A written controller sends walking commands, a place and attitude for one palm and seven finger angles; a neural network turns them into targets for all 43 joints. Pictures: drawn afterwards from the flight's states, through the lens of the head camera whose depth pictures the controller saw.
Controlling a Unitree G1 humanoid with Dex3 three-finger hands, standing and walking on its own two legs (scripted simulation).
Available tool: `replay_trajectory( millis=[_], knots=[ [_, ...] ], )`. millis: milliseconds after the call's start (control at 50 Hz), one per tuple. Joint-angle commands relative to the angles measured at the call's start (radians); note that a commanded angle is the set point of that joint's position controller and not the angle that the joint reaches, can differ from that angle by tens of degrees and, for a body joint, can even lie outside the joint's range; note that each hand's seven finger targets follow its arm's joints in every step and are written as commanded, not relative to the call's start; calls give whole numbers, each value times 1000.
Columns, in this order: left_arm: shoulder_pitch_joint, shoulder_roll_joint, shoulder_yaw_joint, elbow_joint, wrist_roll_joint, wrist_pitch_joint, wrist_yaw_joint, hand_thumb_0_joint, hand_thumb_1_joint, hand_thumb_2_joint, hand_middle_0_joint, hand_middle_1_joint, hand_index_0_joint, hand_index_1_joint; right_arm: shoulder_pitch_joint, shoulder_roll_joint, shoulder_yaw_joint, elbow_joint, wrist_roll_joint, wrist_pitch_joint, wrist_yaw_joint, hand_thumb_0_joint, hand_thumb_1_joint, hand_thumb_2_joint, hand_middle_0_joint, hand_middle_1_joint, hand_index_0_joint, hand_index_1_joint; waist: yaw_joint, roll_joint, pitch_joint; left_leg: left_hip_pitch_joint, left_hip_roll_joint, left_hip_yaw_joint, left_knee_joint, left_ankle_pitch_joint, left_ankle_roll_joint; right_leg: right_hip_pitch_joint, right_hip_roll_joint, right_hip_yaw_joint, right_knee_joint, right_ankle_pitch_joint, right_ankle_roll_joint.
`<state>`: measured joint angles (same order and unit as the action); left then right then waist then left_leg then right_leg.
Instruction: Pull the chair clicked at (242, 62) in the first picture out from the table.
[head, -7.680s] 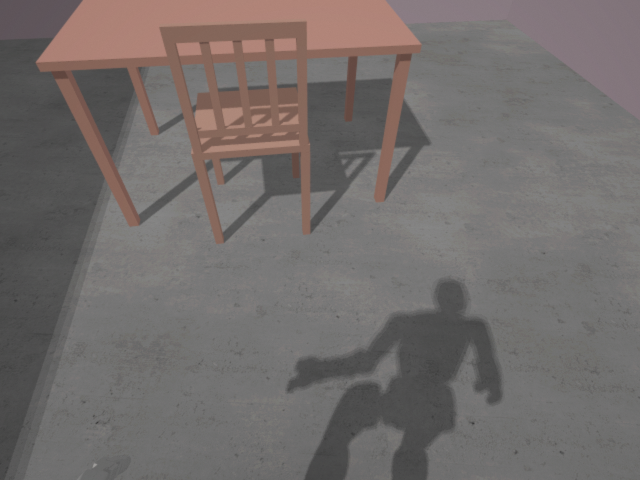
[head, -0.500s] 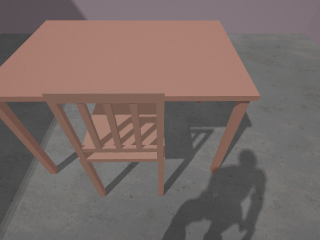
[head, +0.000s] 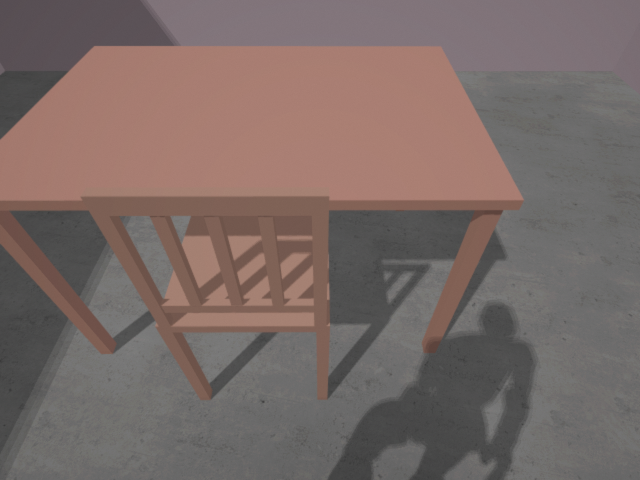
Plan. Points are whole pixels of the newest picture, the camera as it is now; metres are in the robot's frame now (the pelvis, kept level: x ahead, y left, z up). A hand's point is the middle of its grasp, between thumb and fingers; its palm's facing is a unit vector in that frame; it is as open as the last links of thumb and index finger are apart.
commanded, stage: look again from close up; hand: left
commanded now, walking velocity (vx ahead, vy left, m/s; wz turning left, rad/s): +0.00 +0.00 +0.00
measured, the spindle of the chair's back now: (226, 262) +0.51 +0.21 -0.10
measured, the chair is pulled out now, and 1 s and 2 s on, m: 0.00 0.00 0.00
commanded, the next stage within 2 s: none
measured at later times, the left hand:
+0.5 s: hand out of the picture -0.03 +0.14 -0.17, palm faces +0.04 -0.98 -0.17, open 7.4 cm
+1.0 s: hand out of the picture -0.03 +0.12 -0.17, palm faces +0.05 -0.98 -0.18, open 7.4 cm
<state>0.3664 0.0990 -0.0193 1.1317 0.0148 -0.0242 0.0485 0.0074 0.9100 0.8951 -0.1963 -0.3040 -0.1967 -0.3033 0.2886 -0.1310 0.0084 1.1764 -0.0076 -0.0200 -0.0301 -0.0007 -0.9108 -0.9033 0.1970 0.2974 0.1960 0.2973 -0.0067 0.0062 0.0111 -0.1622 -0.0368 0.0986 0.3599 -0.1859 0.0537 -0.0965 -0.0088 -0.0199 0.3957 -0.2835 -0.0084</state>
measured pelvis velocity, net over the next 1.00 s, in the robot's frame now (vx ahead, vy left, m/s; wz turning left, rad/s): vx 0.01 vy -0.03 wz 0.01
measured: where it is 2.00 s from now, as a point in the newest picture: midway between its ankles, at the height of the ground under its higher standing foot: outside the picture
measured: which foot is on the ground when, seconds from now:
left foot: down 0.00-1.00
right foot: down 0.00-1.00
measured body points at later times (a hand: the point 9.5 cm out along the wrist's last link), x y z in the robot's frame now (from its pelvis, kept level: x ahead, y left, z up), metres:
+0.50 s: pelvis +0.01 -0.01 +0.00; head +0.01 -0.02 +0.45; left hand -0.03 +0.19 -0.16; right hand -0.01 -0.22 -0.17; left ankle +0.01 +0.08 -0.74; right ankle -0.04 -0.11 -0.74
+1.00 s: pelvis +0.01 -0.03 +0.00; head +0.02 -0.04 +0.45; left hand -0.03 +0.18 -0.16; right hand -0.01 -0.23 -0.17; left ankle +0.01 +0.08 -0.74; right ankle -0.04 -0.11 -0.74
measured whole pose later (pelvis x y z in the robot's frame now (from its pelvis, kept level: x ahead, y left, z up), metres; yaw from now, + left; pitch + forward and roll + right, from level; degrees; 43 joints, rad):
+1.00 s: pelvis +0.01 -0.03 +0.00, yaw +1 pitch -1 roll +1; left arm 0.38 0.10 -0.02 1.14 0.01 -0.03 0.05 0.01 0.91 0.90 -0.20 -0.30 -0.20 -0.30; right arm 0.30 -0.13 0.01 1.19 -0.01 -0.02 -0.04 0.00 -0.91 -0.90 0.20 0.30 0.20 0.30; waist 0.00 0.01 0.01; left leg -0.15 -0.01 0.08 0.37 -0.20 0.02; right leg -0.08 0.02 -0.04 0.39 -0.30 -0.04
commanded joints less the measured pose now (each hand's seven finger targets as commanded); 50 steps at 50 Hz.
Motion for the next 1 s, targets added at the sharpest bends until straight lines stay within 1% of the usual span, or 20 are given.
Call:
replay_trajectory(
  millis=[0, 20, 100, 220, 320, 380, 400, 420, 480, 500, 520, 560, 640, 680, 700, 780, 800, 880, 900, 980],
  knots=[
    [104, 90, 20, -12, -3, -7, 7, 0, 900, 900, -200, -300, -200, -300, 71, -82, -8, -19, 2, -8, -6, 0, -900, -900, 200, 300, 200, 300, 5, -21, 72, 46, 144, -152, -55, 139, -6, -111, -102, 84, -83, 148, -15],
    [104, 90, 20, -11, -3, -8, 8, 0, 900, 900, -200, -300, -200, -300, 74, -80, -7, -17, 2, -9, -6, 0, -900, -900, 200, 300, 200, 300, 3, -16, 67, 44, 142, -153, -55, 146, -7, -104, -104, 85, -83, 154, -16],
    [104, 91, 20, -12, -4, -8, 8, 0, 900, 900, -200, -300, -200, -300, 75, -80, -7, -14, 2, -9, -7, 0, -900, -900, 200, 300, 200, 300, 5, -32, 73, 44, 143, -154, -51, 159, -6, -103, -102, 85, -83, 161, -16],
    [109, 91, 21, -9, -4, -8, 8, 0, 900, 900, -200, -300, -200, -300, 78, -77, -6, -11, 2, -10, -8, 0, -900, -900, 200, 300, 200, 300, 5, -18, 75, 47, 143, -153, -50, 167, -7, -101, -104, 87, -86, 168, -17],
    [109, 91, 19, -7, -4, -8, 7, 0, 900, 900, -200, -300, -200, -300, 75, -77, -6, -10, 1, -6, -8, 0, -900, -900, 200, 300, 200, 300, 5, -17, 102, 34, 141, -152, -54, 127, -10, -119, -102, 89, -94, 139, -17],
    [108, 91, 20, -7, -5, -8, 7, 0, 900, 900, -200, -300, -200, -300, 84, -77, -5, -8, 1, -8, -10, 0, -900, -900, 200, 300, 200, 300, 3, -10, 81, 44, 143, -152, -51, 152, -9, -105, -102, 89, -89, 158, -19],
    [110, 95, 20, -8, -4, -9, 7, 0, 900, 900, -200, -300, -200, -300, 82, -75, -6, -9, 3, -8, -9, 0, -900, -900, 200, 300, 200, 300, 6, -26, 83, 42, 144, -152, -48, 153, -8, -103, -102, 86, -90, 160, -17],
    [109, 91, 19, -6, -4, -8, 7, 0, 900, 900, -200, -300, -200, -300, 80, -79, -6, -9, 1, -7, -9, 0, -900, -900, 200, 300, 200, 300, 4, -26, 84, 44, 143, -152, -49, 147, -10, -109, -101, 87, -90, 154, -17],
    [109, 90, 21, -4, -4, -8, 7, 0, 900, 900, -200, -300, -200, -300, 84, -77, -5, -10, 1, -9, -11, 0, -900, -900, 200, 300, 200, 300, 3, -12, 71, 50, 143, -152, -48, 159, -9, -101, -101, 90, -88, 162, -19],
    [110, 94, 21, -7, -3, -7, 8, 0, 900, 900, -200, -300, -200, -300, 81, -76, -5, -9, 3, -8, -11, 0, -900, -900, 200, 300, 200, 300, 6, -19, 81, 44, 145, -151, -45, 162, -8, -102, -100, 88, -90, 165, -19],
    [112, 91, 20, -4, -4, -8, 7, 0, 900, 900, -200, -300, -200, -300, 81, -76, -4, -10, 2, -9, -11, 0, -900, -900, 200, 300, 200, 300, 6, -12, 73, 49, 145, -149, -44, 167, -9, -99, -103, 87, -88, 174, -18],
    [111, 90, 20, -2, -4, -9, 7, 0, 900, 900, -200, -300, -200, -300, 84, -78, -4, -9, 1, -9, -11, 0, -900, -900, 200, 300, 200, 300, 5, -25, 75, 51, 145, -150, -44, 168, -10, -100, -101, 89, -87, 175, -18],
    [115, 89, 20, -1, -3, -8, 7, 0, 900, 900, -200, -300, -200, -300, 79, -75, -4, -8, 1, -7, -11, 0, -900, -900, 200, 300, 200, 300, 7, -19, 93, 41, 143, -150, -45, 151, -11, -109, -100, 90, -93, 164, -19],
    [114, 89, 21, 0, -4, -8, 7, 0, 900, 900, -200, -300, -200, -300, 82, -76, -3, -8, 1, -7, -12, 0, -900, -900, 200, 300, 200, 300, 6, -19, 87, 45, 143, -149, -46, 152, -11, -106, -102, 90, -92, 166, -20],
    [115, 94, 21, -2, -3, -8, 7, 0, 900, 900, -200, -300, -200, -300, 80, -76, -4, -9, 2, -6, -11, 0, -900, -900, 200, 300, 200, 300, 8, -32, 94, 39, 144, -148, -43, 148, -12, -108, -98, 90, -95, 166, -19],
    [115, 93, 21, -2, -4, -9, 7, 0, 900, 900, -200, -300, -200, -300, 84, -74, -3, -7, 2, -7, -12, 0, -900, -900, 200, 300, 200, 300, 6, -12, 83, 41, 143, -148, -40, 159, -13, -98, -102, 91, -94, 181, -21],
    [115, 97, 21, -2, -3, -10, 7, 0, 900, 900, -200, -300, -200, -300, 81, -72, -3, -5, 3, -6, -11, 0, -900, -900, 200, 300, 200, 300, 8, -28, 93, 33, 143, -147, -39, 154, -13, -100, -101, 90, -95, 182, -20],
    [115, 94, 22, -2, -4, -11, 7, 0, 900, 900, -200, -300, -200, -300, 80, -76, -4, -7, 1, -6, -13, 0, -900, -900, 200, 300, 200, 300, 6, -19, 72, 45, 143, -145, -32, 167, -15, -91, -103, 94, -92, 208, -21],
    [116, 98, 21, -3, -4, -11, 7, 0, 900, 900, -200, -300, -200, -300, 78, -75, -4, -5, 3, -6, -13, 0, -900, -900, 200, 300, 200, 300, 9, -31, 78, 40, 143, -144, -29, 163, -15, -90, -101, 92, -95, 212, -20],
    [116, 96, 22, -1, -4, -12, 7, 0, 900, 900, -200, -300, -200, -300, 74, -75, -5, -5, 1, -5, -13, 0, -900, -900, 200, 300, 200, 300, 7, -20, 83, 37, 140, -143, -29, 153, -18, -95, -103, 97, -96, 212, -21]
  ],
)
